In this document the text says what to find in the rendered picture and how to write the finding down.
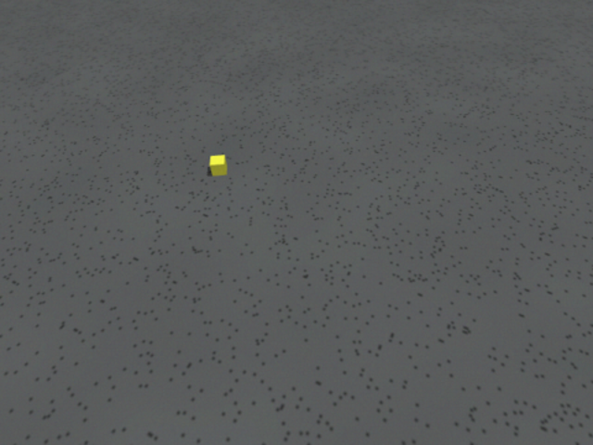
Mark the cube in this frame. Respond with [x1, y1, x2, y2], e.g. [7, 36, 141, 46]
[209, 155, 227, 176]

